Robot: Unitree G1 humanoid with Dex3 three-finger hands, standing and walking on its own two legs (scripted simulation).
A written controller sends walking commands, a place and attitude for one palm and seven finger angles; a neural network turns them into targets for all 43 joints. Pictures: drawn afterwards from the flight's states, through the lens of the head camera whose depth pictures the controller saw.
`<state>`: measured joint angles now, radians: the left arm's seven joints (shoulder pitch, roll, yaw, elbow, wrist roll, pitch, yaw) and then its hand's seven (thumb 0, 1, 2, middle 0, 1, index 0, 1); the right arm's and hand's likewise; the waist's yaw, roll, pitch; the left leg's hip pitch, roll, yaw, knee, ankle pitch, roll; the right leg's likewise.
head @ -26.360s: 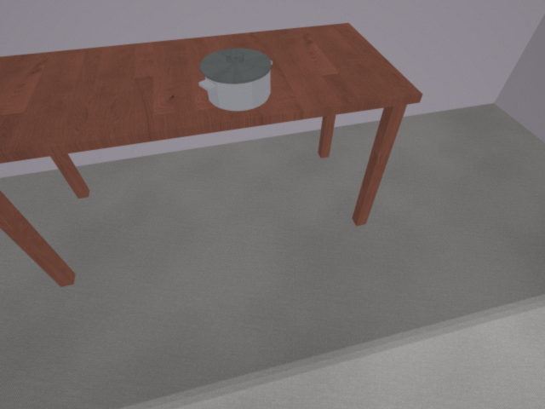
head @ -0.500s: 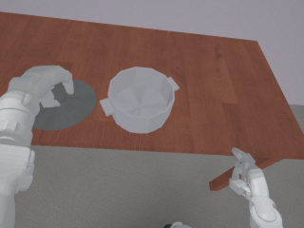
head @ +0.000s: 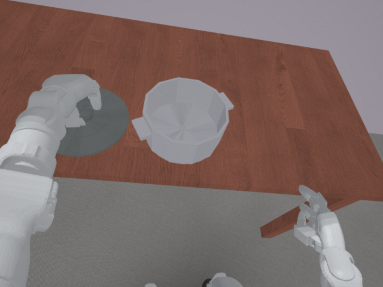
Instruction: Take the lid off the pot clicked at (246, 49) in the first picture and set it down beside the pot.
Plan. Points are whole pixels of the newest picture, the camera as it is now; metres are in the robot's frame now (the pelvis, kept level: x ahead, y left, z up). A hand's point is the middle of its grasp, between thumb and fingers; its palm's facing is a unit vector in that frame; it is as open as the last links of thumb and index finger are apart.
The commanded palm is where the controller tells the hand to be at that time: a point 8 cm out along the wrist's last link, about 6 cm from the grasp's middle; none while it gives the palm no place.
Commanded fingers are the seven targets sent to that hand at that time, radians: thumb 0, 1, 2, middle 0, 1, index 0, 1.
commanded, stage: open the fingers wide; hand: left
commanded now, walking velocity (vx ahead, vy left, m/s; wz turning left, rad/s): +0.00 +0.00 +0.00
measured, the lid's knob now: (81, 111) +0.50 +0.24 +0.00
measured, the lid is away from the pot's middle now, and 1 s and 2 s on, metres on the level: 0.24 0.25 0.24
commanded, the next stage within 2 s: raise the empty hand in 1.20 s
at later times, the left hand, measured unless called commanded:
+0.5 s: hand (72, 118) +0.46 +0.24 +0.03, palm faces -0.40 -0.11 -0.91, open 7.9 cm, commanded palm +0.48 +0.23 +0.08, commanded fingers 0.00 0.23 0.94 -0.62 -0.83 -0.63 -0.84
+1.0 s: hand (71, 128) +0.44 +0.24 +0.03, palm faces -0.43 -0.09 -0.90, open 10.4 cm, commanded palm +0.49 +0.23 +0.08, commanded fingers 0.00 -0.09 0.81 -0.42 -0.72 -0.42 -0.72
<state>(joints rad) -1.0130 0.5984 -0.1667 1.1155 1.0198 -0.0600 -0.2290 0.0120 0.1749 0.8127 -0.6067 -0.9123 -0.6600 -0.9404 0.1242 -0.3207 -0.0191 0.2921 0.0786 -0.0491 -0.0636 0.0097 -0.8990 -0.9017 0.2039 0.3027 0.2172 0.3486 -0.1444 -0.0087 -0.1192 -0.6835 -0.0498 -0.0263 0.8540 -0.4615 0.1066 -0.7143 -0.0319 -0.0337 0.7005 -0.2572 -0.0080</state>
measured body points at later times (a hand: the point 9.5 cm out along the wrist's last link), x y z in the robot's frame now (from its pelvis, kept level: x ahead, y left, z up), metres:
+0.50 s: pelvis -0.01 +0.00 -0.01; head +0.07 +0.05 +0.43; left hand +0.48 +0.25 +0.08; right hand +0.22 -0.28 +0.01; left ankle -0.04 +0.04 -0.70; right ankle +0.03 -0.19 -0.70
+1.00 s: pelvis -0.02 -0.02 -0.01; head +0.06 +0.03 +0.43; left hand +0.46 +0.24 +0.08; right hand +0.22 -0.29 +0.00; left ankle -0.04 +0.04 -0.70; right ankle +0.03 -0.19 -0.70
